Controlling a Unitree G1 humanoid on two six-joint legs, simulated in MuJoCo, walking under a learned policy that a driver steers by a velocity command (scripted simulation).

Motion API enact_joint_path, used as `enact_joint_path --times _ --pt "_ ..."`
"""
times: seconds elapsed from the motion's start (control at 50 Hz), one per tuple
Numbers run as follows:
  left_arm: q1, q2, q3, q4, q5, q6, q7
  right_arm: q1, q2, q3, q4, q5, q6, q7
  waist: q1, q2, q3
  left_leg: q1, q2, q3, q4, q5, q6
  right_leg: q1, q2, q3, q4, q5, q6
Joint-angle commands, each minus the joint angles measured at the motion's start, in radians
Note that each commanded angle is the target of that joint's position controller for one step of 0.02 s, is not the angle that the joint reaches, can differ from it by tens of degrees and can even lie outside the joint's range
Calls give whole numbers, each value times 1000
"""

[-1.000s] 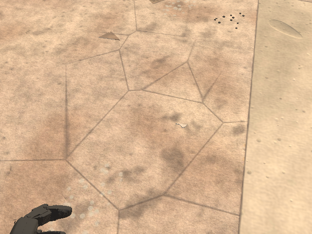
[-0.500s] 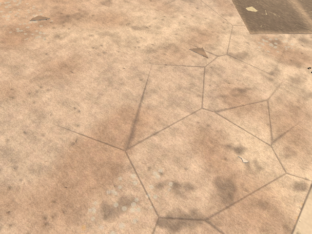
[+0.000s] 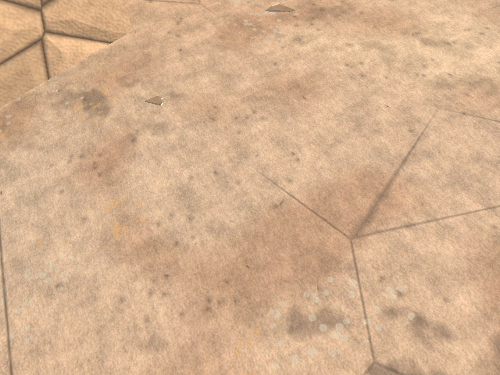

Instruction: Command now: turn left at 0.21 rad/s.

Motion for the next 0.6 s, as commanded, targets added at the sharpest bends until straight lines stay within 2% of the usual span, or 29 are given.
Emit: enact_joint_path --times 0.02,0.04,0.06,0.1,0.12,0.16,0.18,0.2,0.22,0.24,0.26,0.28,0.3,0.32,0.34,0.38,0.42,0.46,0.54,0.58,0.6 --pt "-33 87 17 -47 -2 -21 -6 61 -50 -4 -18 6 0 6 -16 -195 -92 19 28 12 70 5 -24 63 -200 189 -133 337 -146" --pt "-25 65 7 -31 -2 -26 -10 49 -20 12 -13 9 4 3 -15 -196 -99 60 45 20 -44 2 -27 74 -180 179 -132 320 -131" --pt "-24 77 10 -18 -6 -25 -15 33 -8 24 -14 6 9 0 -20 -226 -92 80 86 98 -166 -10 -33 98 -159 190 -134 279 -122" --pt "46 177 52 2 -3 -6 -29 -30 -24 26 -26 10 9 -22 30 -276 -60 78 77 173 -288 -66 -31 138 -151 270 -104 299 -138" --pt "77 200 65 10 -3 3 -37 -32 -33 27 -26 16 7 -32 39 -275 -63 81 69 168 -327 -56 -25 158 -163 311 -90 345 -145" --pt "89 209 79 17 -8 9 -46 -15 -33 30 -23 27 -5 -46 26 -257 -84 107 64 149 -424 1 -9 184 -172 378 -69 418 -142" --pt "69 205 83 15 -12 10 -47 7 -30 32 -17 27 -16 -53 7 -247 -101 149 66 144 -495 47 1 179 -163 395 -55 421 -129" --pt "38 197 85 10 -18 12 -46 39 -30 33 -7 24 -27 -60 -19 -236 -117 230 75 140 -594 120 14 137 -144 393 -35 389 -103" --pt "19 178 85 4 -25 12 -42 68 -49 29 2 18 -38 -68 -35 -211 -136 360 117 115 -678 196 31 37 -114 376 -8 290 -59" --pt "32 131 75 -7 -33 8 -40 86 -112 16 2 3 -45 -77 -30 -98 -157 495 273 -5 -723 173 74 -114 -53 309 87 87 -7" --pt "33 72 62 -38 -44 4 -39 21 -198 -3 -11 -6 -38 -78 -11 168 -90 475 502 -216 -757 358 189 -312 100 69 258 -222 33" --pt "50 151 83 -11 -7 12 -30 -7 -136 7 -22 -9 -35 -72 -15 125 -78 388 585 -188 -705 594 279 -290 35 8 506 -380 42" --pt "85 169 97 16 -2 21 -32 -52 -51 35 -41 -2 -38 -67 22 47 -69 351 539 -98 -683 701 277 -264 15 8 612 -358 40" --pt "113 158 99 37 -2 34 -39 -94 -12 48 -51 -3 -37 -65 45 25 -52 328 475 1 -664 736 244 -255 5 0 684 -305 48" --pt "118 148 98 37 -2 46 -50 -109 -7 52 -53 -5 -39 -69 53 54 -47 343 431 70 -655 741 212 -275 -4 -11 706 -258 55" --pt "95 122 86 25 -9 57 -73 -75 -25 47 -44 -9 -41 -72 23 102 -36 392 395 143 -639 770 195 -313 -17 -52 666 -220 84" --pt "36 109 78 -8 -13 61 -85 -21 -43 38 -29 -10 -41 -70 -16 105 -36 448 423 156 -627 772 207 -338 -36 -74 591 -210 98" --pt "-1 93 69 -37 -13 65 -94 5 -63 29 -19 -11 -43 -64 -33 105 -43 466 451 177 -610 771 208 -312 -52 -90 500 -220 92" --pt "-21 85 64 -79 -21 66 -99 -8 -99 13 -15 -7 -52 -41 -27 130 -62 393 469 260 -549 788 171 -148 -40 -162 320 -223 48" --pt "-13 91 68 -90 -19 65 -95 -9 -108 6 -15 6 -55 -32 -15 129 -74 371 484 286 -481 768 144 -86 -25 -186 232 -207 25" --pt "23 93 72 -86 -11 60 -88 -14 -110 3 -15 18 -56 -28 14 101 -88 331 482 318 -396 740 115 -13 -12 -185 147 -163 7"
